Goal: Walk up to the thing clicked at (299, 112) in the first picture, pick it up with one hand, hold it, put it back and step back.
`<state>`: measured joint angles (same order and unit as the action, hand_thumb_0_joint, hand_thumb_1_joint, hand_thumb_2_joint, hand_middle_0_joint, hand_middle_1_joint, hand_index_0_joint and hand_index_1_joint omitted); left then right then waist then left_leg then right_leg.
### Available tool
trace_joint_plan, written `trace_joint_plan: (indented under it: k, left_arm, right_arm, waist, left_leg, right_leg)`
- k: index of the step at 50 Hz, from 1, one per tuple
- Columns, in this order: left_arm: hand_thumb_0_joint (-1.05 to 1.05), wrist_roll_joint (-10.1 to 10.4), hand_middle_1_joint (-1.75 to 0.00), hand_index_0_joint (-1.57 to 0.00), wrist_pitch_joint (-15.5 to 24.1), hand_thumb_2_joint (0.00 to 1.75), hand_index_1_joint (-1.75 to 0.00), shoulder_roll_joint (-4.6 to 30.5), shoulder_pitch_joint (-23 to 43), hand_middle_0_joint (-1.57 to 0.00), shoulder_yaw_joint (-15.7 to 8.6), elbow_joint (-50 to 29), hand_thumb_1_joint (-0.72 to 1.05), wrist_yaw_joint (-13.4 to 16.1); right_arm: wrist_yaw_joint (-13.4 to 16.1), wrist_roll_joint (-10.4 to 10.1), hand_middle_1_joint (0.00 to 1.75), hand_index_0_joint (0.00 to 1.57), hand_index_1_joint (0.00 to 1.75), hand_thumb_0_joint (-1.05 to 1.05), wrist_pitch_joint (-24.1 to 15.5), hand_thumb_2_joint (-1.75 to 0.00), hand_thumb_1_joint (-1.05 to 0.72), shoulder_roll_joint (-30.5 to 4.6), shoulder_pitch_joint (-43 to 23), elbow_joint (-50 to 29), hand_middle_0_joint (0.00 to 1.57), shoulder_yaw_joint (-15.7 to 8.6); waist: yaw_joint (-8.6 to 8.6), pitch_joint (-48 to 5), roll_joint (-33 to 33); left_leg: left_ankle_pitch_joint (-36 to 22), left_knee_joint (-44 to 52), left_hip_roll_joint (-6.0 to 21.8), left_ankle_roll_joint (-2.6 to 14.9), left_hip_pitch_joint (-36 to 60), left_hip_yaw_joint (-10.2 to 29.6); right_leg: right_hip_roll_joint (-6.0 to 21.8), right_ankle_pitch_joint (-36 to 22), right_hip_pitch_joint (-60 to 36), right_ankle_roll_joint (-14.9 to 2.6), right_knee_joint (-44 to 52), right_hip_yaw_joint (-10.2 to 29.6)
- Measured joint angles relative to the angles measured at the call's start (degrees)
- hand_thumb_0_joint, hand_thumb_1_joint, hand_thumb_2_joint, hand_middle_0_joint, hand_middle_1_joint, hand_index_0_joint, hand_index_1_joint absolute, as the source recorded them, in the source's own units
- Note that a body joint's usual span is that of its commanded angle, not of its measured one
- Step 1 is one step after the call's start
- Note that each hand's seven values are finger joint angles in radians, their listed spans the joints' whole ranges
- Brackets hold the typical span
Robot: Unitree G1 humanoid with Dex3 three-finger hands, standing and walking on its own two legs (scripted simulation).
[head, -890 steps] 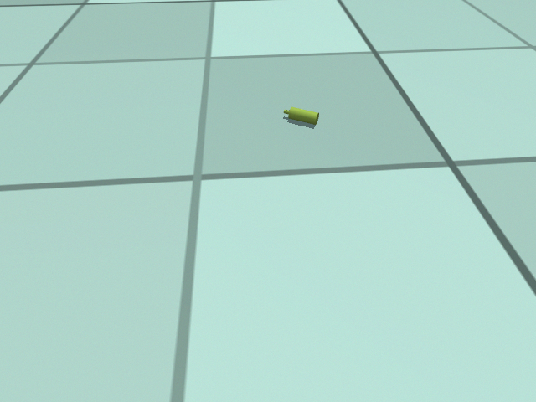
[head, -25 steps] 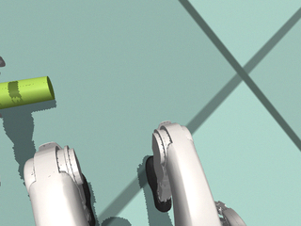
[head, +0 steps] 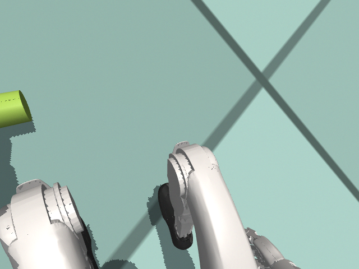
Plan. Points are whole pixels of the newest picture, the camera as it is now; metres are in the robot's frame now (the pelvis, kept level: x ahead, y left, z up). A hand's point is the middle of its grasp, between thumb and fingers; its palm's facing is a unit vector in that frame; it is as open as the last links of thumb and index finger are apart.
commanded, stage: rest palm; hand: left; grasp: from above
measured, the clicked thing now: out of the picture +0.47 +0.35 -0.27
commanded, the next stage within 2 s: close in 0.72 s
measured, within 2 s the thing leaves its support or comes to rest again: neither
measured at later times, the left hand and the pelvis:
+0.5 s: hand out of the picture +0.46 +0.33 -0.22, palm faces -0.44 -0.13 -0.89, open 14.5 cm; pelvis +0.01 +0.00 -0.01, yaw -2 degrees
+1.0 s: hand out of the picture +0.46 +0.33 -0.24, palm faces -0.43 -0.12 -0.89, open 13.8 cm; pelvis +0.01 +0.00 -0.01, yaw -3 degrees
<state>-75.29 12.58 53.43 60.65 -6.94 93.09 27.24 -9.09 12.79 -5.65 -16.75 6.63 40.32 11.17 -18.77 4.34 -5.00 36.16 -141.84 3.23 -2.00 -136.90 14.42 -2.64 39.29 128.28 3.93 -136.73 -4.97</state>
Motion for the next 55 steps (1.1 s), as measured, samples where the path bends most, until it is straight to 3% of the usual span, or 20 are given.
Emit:
trace_joint_plan:
  k: [9, 24, 35, 55]
  left_arm:
    - [0.0, 1.7, -0.96, -0.06, 0.1, 1.03, -0.99, 1.9, -1.5, -0.08, -1.2, -0.7, -0.56, 0.0]
    - [0.0, 1.3, -0.93, -0.05, 0.8, 1.06, -0.97, 2.8, -2.6, -0.08, -2.3, -0.4, -0.59, 1.6]
    - [-0.01, 1.5, -0.94, -0.05, 1.0, 1.07, -0.98, 3.4, -2.3, -0.08, -1.4, 0.9, -0.58, 2.7]
    - [0.0, 1.3, -0.99, -0.13, 0.9, 1.01, -1.0, 5.4, -1.6, -0.14, -2.1, 2.7, -0.44, 4.4]
  right_arm:
    - [-0.6, 1.2, 0.3, 0.2, 0.3, 0.0, -1.2, -0.9, -0.9, -0.1, 1.5, 0.3, 0.2, 2.1]
    - [-1.9, 2.2, 0.3, 0.2, 0.3, 0.0, -3.0, -0.9, -0.9, -1.2, -1.4, -1.3, 0.2, 2.3]
    - [-2.5, 2.6, 0.3, 0.2, 0.3, 0.0, -3.7, -0.9, -0.9, -1.4, -2.5, -1.2, 0.2, 2.7]
    - [-3.4, 3.5, 0.3, 0.2, 0.3, 0.0, -5.0, -0.9, -0.9, -2.0, -1.6, -1.2, 0.2, 4.6]
  waist:
    - [-0.81, 1.5, -0.3]
    - [-0.76, 2.4, -1.6]
    - [-0.52, 2.9, -2.2]
    - [-1.98, 4.5, -2.9]
  left_leg:
    - [1.3, -1.3, 0.3, -0.38, 0.0, 1.3]
    - [2.4, -2.7, 0.3, -0.44, 0.6, 2.4]
    - [2.7, -3.2, 0.2, -0.46, 0.7, 2.8]
    - [2.9, -4.2, 0.4, -0.63, 0.9, 3.7]
  right_leg:
    - [-0.6, 0.5, 0.1, 0.25, -0.6, -0.8]
    - [-1.1, 1.1, -0.9, 0.35, -1.1, -1.5]
    - [-1.2, 1.2, -1.2, 0.41, -1.2, -1.8]
    - [-1.7, 0.8, -1.2, 0.65, -1.6, -2.3]
